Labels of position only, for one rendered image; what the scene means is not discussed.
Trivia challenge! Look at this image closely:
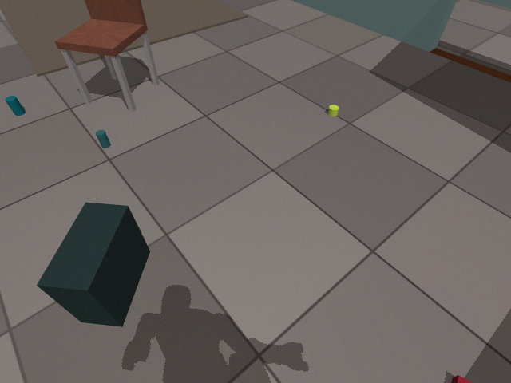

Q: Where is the chair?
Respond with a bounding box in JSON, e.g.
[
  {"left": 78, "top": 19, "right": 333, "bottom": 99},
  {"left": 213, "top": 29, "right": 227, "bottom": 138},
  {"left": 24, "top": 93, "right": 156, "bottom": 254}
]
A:
[{"left": 55, "top": 0, "right": 160, "bottom": 112}]

